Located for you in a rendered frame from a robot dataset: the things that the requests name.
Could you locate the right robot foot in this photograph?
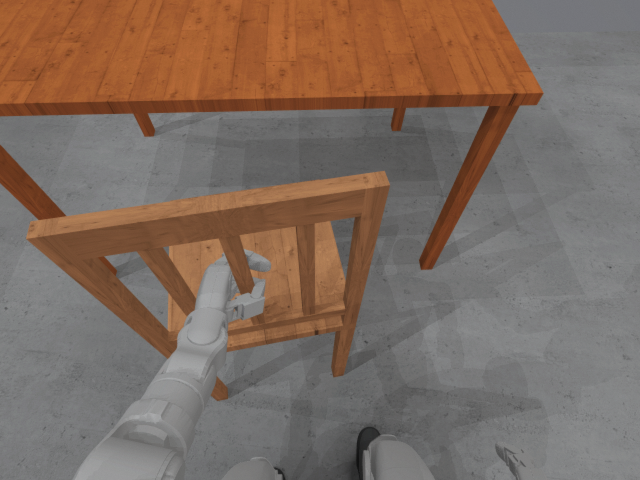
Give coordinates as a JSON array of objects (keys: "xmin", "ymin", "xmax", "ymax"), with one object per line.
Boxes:
[{"xmin": 356, "ymin": 427, "xmax": 380, "ymax": 480}]

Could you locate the table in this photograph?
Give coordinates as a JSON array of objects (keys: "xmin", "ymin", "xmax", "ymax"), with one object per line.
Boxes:
[{"xmin": 0, "ymin": 0, "xmax": 544, "ymax": 276}]

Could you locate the left robot forearm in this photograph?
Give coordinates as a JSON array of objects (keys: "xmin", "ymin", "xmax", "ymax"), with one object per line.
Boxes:
[{"xmin": 72, "ymin": 308, "xmax": 228, "ymax": 480}]

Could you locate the robot left shin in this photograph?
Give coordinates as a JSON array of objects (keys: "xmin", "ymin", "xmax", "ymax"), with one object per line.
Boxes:
[{"xmin": 250, "ymin": 457, "xmax": 275, "ymax": 470}]

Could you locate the robot left hand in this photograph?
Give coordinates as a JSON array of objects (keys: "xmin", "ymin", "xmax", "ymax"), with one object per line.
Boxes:
[{"xmin": 195, "ymin": 249, "xmax": 271, "ymax": 323}]

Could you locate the robot right hand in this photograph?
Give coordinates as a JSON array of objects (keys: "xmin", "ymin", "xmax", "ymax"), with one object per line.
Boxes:
[{"xmin": 495, "ymin": 441, "xmax": 548, "ymax": 480}]

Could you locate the robot left upper arm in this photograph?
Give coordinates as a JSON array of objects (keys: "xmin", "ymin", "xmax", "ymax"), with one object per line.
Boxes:
[{"xmin": 78, "ymin": 437, "xmax": 186, "ymax": 480}]

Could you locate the chair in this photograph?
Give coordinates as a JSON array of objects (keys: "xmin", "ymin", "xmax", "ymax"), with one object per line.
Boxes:
[{"xmin": 26, "ymin": 171, "xmax": 390, "ymax": 401}]

